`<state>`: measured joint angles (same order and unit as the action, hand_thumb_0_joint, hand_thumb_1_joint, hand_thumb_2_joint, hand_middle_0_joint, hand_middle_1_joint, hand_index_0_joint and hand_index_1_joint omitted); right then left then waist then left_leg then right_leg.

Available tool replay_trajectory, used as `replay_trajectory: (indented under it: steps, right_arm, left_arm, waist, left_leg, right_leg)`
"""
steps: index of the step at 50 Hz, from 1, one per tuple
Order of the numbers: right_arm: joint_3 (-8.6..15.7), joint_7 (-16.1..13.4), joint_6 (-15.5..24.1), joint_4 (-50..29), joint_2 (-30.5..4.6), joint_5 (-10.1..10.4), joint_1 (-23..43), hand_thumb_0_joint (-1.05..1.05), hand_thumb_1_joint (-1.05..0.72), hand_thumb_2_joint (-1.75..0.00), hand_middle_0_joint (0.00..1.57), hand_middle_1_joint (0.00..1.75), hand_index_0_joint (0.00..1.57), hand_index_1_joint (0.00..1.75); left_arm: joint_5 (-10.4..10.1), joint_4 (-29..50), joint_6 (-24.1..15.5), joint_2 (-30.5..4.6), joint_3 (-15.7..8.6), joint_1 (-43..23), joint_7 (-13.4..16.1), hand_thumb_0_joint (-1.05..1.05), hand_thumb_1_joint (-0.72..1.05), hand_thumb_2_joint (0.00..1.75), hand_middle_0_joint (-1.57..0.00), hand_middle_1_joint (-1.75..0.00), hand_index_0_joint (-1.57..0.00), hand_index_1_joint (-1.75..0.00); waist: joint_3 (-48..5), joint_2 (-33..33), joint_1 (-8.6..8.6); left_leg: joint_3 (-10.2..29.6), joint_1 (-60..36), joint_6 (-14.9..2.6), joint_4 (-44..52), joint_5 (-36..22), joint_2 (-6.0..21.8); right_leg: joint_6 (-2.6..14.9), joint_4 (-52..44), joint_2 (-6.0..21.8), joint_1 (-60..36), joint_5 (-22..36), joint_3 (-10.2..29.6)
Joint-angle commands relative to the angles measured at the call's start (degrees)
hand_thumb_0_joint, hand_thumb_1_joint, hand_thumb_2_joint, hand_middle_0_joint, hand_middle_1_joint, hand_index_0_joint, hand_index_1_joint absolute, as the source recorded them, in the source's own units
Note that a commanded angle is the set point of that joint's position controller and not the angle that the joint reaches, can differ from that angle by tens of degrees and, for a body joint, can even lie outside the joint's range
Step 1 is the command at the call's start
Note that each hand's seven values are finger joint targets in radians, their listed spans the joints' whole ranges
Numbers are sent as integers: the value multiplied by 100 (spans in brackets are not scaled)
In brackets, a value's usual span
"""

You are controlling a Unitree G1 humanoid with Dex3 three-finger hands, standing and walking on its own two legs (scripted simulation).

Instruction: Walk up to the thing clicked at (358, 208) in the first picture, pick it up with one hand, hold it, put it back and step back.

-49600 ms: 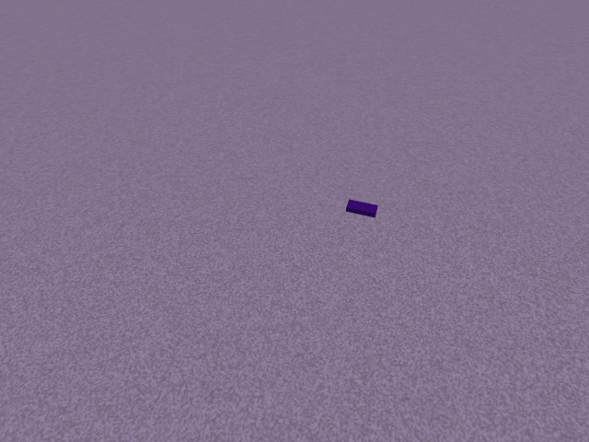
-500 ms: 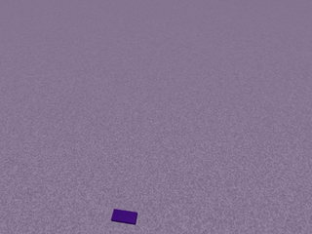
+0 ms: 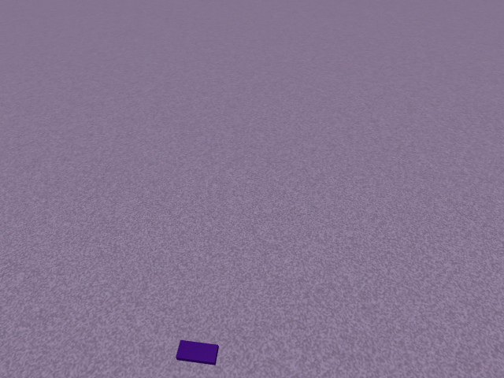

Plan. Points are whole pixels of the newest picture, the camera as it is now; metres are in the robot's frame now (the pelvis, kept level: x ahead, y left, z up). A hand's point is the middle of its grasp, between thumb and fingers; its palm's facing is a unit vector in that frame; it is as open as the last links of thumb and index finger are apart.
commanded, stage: stand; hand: left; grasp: from above
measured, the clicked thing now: (197, 352) +0.43 +0.25 -0.77
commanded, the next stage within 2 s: step back in 1.36 s
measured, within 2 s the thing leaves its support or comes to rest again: neither
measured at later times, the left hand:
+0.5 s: hand out of the picture +0.07 +0.24 -0.16, palm faces +0.02 -0.95 -0.32, open 7.4 cm
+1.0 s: hand out of the picture +0.09 +0.24 -0.16, palm faces +0.01 -0.94 -0.33, open 7.4 cm
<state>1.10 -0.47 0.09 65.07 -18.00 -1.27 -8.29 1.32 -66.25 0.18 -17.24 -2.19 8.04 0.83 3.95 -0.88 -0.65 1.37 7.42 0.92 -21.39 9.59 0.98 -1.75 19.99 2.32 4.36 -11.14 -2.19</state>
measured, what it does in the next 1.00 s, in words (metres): stands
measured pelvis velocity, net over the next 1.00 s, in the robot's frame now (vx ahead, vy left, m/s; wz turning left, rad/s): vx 0.02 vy -0.01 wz -0.01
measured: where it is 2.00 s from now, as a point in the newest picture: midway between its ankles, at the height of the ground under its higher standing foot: outside the picture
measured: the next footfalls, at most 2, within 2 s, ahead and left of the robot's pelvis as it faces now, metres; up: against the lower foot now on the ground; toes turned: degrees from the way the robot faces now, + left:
left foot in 1.70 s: +0.00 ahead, +0.13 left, +0.00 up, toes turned -1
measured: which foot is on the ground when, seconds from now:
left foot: down 0.00-1.00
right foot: down 0.00-1.00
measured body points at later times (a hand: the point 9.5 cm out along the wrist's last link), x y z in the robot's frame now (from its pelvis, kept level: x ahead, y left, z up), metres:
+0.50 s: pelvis +0.01 +0.00 +0.00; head +0.02 -0.01 +0.45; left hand +0.07 +0.29 -0.14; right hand +0.08 -0.29 -0.14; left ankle +0.03 +0.13 -0.75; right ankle +0.00 -0.14 -0.75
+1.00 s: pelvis +0.02 -0.01 +0.00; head +0.03 -0.01 +0.45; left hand +0.09 +0.29 -0.13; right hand +0.09 -0.30 -0.14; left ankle +0.03 +0.13 -0.75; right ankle +0.00 -0.14 -0.75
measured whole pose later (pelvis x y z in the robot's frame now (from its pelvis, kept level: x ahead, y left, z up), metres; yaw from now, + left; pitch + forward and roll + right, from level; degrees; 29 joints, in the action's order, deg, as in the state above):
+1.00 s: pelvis +0.02 -0.01 +0.00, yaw +0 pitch -3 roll +0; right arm 0.3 -0.1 0.6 65.2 -19.3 -1.0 -6.1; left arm 0.8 -65.6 -0.2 -18.5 -2.0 6.1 0.1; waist 3.7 -0.8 -0.4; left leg 1.2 6.6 1.6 -19.6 10.1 1.6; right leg -1.2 18.6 1.7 3.8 -11.7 -2.1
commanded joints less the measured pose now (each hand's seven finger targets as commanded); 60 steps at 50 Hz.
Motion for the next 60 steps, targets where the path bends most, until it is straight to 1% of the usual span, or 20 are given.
replay_trajectory:
  steps: [1, 6, 9, 12, 21, 23, 24, 26, 27, 31, 34, 36, 40, 45, 48, 52, 53, 56, 57, 60]
  right_arm:
    - [180, -97, 90, -344, -1064, 11, 243, 0, -90, -90, 20, 30, 20, 30]
    - [149, -90, 116, -319, -1063, 22, 237, 0, -90, -90, 20, 30, 20, 30]
    - [149, -90, 105, -297, -1070, 21, 243, 0, -90, -90, 20, 30, 20, 30]
    - [135, -85, 125, -290, -1087, 27, 243, 0, -90, -90, 20, 30, 20, 30]
    - [113, -94, 133, -254, -1075, 34, 272, 0, -90, -90, 20, 30, 20, 30]
    - [104, -89, 121, -248, -1031, 40, 270, 0, -90, -90, 20, 30, 20, 30]
    - [130, -93, 129, -262, -1137, 28, 276, 0, -90, -90, 20, 30, 20, 30]
    - [95, -86, 123, -233, -1012, 42, 249, 0, -90, -90, 20, 30, 20, 30]
    - [116, -90, 129, -262, -1126, 29, 274, 0, -90, -90, 20, 30, 20, 30]
    - [110, -92, 131, -271, -1124, 29, 298, 0, -90, -90, 20, 30, 20, 30]
    - [128, -87, 135, -292, -1183, 31, 371, 0, -90, -90, 20, 30, 20, 30]
    - [114, -75, 137, -287, -1168, 37, 333, 0, -90, -90, 20, 30, 20, 30]
    - [127, -69, 144, -301, -1210, 39, 405, 0, -90, -90, 20, 30, 20, 30]
    - [128, -60, 142, -333, -1256, 46, 419, 0, -90, -90, 20, 30, 20, 30]
    - [114, -58, 138, -316, -1235, 42, 416, 0, -90, -90, 20, 30, 20, 30]
    - [115, -51, 143, -352, -1256, 43, 456, 0, -90, -90, 20, 30, 20, 30]
    - [108, -52, 147, -318, -1251, 41, 353, 0, -90, -90, 20, 30, 20, 30]
    - [113, -46, 135, -315, -1248, 34, 413, 0, -90, -90, 20, 30, 20, 30]
    - [121, -43, 128, -312, -1291, 40, 396, 0, -90, -90, 20, 30, 20, 30]
    - [106, -38, 150, -312, -1291, 39, 397, 0, -90, -90, 20, 30, 20, 30]
  left_arm:
    - [12, 291, -115, -1171, -174, -149, 88, 0, 90, 90, -20, -30, -20, -30]
    - [1, 280, -121, -1164, -173, -178, 76, 0, 90, 90, -20, -30, -20, -30]
    - [-5, 254, -113, -1169, -165, -169, 66, 0, 90, 90, -20, -30, -20, -30]
    - [-20, 280, -134, -1167, -166, -177, 58, 0, 90, 90, -20, -30, -20, -30]
    - [-35, 262, -115, -1152, -156, -217, 48, 0, 90, 90, -20, -30, -20, -30]
    - [-26, 243, -114, -1104, -134, -177, 52, 0, 90, 90, -20, -30, -20, -30]
    - [-35, 287, -127, -1181, -158, -216, 55, 0, 90, 90, -20, -30, -20, -30]
    - [-40, 251, -127, -1115, -140, -207, 52, 0, 90, 90, -20, -30, -20, -30]
    - [-37, 284, -136, -1189, -157, -213, 53, 0, 90, 90, -20, -30, -20, -30]
    - [-32, 310, -138, -1237, -175, -288, 49, 0, 90, 90, -20, -30, -20, -30]
    - [-32, 333, -148, -1226, -161, -269, 42, 0, 90, 90, -20, -30, -20, -30]
    - [-32, 327, -157, -1263, -170, -297, 40, 0, 90, 90, -20, -30, -20, -30]
    - [-41, 366, -158, -1253, -159, -324, 31, 0, 90, 90, -20, -30, -20, -30]
    - [-41, 407, -174, -1298, -161, -359, 27, 0, 90, 90, -20, -30, -20, -30]
    - [-46, 388, -168, -1304, -158, -338, 23, 0, 90, 90, -20, -30, -20, -30]
    - [-43, 418, -175, -1331, -158, -347, 16, 0, 90, 90, -20, -30, -20, -30]
    - [-45, 411, -173, -1338, -155, -375, 12, 0, 90, 90, -20, -30, -20, -30]
    - [-44, 413, -161, -1357, -147, -354, 1, 0, 90, 90, -20, -30, -20, -30]
    - [-38, 421, -163, -1332, -145, -367, 1, 0, 90, 90, -20, -30, -20, -30]
    - [-46, 433, -162, -1340, -139, -370, -16, 0, 90, 90, -20, -30, -20, -30]
  waist:
    - [-137, 31, 4]
    - [-189, 41, 14]
    - [-175, 32, 31]
    - [-335, 23, 16]
    - [-346, 36, 33]
    - [-370, 71, 30]
    - [-421, 86, 30]
    - [-445, 98, 43]
    - [-404, 70, 37]
    - [-360, 71, 53]
    - [-440, 68, 22]
    - [-389, 76, 50]
    - [-447, 25, 26]
    - [-523, 30, 47]
    - [-458, 73, 39]
    - [-496, 65, 38]
    - [-434, 100, 79]
    - [-320, 69, 58]
    - [-322, 51, 73]
    - [-400, -35, 65]
  left_leg:
    - [495, 149, -222, 468, 88, 524]
    - [480, 90, -213, 468, -157, 529]
    - [489, 108, -206, 496, -6, 538]
    - [447, -3, -235, 416, -429, 561]
    - [424, -85, -193, 435, -617, 577]
    - [412, -122, -203, 409, -777, 575]
    - [399, -131, -225, 363, -873, 600]
    - [379, -173, -200, 374, -972, 575]
    - [381, -153, -208, 356, -959, 589]
    - [395, -94, -180, 424, -774, 600]
    - [398, -157, -214, 375, -920, 629]
    - [396, -91, -201, 404, -793, 603]
    - [409, -162, -198, 382, -874, 642]
    - [378, -164, -213, 346, -1042, 637]
    - [391, -156, -208, 386, -888, 632]
    - [378, -211, -206, 369, -1043, 635]
    - [371, -131, -175, 434, -862, 619]
    - [400, -96, -166, 484, -629, 628]
    - [400, -41, -186, 497, -474, 623]
    - [409, 9, -186, 518, -559, 629]
  right_leg:
    - [196, -469, 476, 220, 10, 454]
    - [205, -438, 479, 168, 202, 452]
    - [206, -445, 466, 215, 76, 440]
    - [209, -435, 507, 97, 432, 482]
    - [207, -406, 489, 96, 470, 447]
    - [203, -412, 477, 119, 572, 417]
    - [202, -418, 520, 29, 723, 456]
    - [196, -386, 495, 31, 798, 421]
    - [186, -415, 510, 42, 822, 444]
    - [191, -413, 515, 59, 625, 449]
    - [206, -411, 532, 28, 768, 444]
    - [193, -430, 528, 4, 721, 450]
    - [210, -438, 534, 34, 684, 456]
    - [216, -410, 560, -56, 959, 454]
    - [211, -451, 555, -27, 802, 451]
    - [210, -433, 541, 1, 920, 422]
    - [207, -456, 544, -1, 766, 453]
    - [223, -487, 513, 139, 421, 424]
    - [222, -538, 525, 116, 390, 463]
    - [236, -462, 546, -12, 551, 470]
